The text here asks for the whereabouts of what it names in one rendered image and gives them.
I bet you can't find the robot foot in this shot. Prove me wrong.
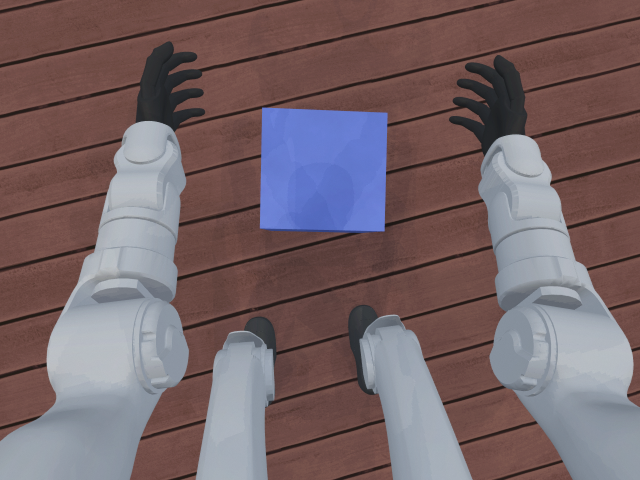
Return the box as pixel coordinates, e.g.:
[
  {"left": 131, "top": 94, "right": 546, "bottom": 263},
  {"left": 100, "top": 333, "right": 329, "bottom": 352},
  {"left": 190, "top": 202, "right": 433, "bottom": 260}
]
[
  {"left": 348, "top": 305, "right": 378, "bottom": 395},
  {"left": 244, "top": 317, "right": 277, "bottom": 408}
]

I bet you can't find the robot right forearm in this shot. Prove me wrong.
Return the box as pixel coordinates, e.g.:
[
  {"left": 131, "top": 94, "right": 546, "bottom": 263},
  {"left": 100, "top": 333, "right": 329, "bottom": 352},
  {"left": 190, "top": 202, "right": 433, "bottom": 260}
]
[{"left": 478, "top": 134, "right": 633, "bottom": 386}]

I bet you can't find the left robot upper arm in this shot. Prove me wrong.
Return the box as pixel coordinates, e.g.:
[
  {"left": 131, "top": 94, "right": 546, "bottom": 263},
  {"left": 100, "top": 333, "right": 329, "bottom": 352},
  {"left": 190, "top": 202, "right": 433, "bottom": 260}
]
[{"left": 0, "top": 297, "right": 189, "bottom": 480}]

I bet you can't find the right robot upper arm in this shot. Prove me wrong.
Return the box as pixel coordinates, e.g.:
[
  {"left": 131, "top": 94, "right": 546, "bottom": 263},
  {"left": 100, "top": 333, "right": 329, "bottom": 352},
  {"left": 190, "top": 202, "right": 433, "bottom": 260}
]
[{"left": 489, "top": 303, "right": 640, "bottom": 480}]

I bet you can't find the carton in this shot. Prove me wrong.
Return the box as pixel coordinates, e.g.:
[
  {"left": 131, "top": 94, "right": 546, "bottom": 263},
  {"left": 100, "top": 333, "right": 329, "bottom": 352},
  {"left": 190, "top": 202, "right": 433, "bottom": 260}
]
[{"left": 260, "top": 108, "right": 388, "bottom": 233}]

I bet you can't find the left robot hand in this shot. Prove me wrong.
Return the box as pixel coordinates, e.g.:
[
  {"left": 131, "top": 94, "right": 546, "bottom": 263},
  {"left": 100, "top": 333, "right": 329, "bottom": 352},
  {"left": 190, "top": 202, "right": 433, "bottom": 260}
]
[{"left": 136, "top": 41, "right": 205, "bottom": 133}]

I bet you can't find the robot right foot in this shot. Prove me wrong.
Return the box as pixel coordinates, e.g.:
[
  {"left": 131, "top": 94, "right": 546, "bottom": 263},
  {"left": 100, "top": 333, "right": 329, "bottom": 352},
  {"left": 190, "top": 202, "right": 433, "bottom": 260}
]
[{"left": 348, "top": 305, "right": 378, "bottom": 395}]

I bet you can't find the robot left foot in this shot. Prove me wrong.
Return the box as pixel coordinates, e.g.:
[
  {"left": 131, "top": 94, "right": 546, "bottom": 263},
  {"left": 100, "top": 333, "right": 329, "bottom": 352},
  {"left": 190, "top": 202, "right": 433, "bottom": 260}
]
[{"left": 244, "top": 317, "right": 277, "bottom": 408}]

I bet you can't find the right robot hand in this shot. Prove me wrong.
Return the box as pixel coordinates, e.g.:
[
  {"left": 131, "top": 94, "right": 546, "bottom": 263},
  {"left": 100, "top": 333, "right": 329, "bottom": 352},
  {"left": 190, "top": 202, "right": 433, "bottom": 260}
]
[{"left": 449, "top": 55, "right": 527, "bottom": 156}]

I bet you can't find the robot left forearm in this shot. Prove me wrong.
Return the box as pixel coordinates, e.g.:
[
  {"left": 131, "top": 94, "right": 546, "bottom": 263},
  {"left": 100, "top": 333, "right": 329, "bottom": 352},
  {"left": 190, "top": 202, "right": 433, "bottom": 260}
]
[{"left": 47, "top": 121, "right": 186, "bottom": 393}]

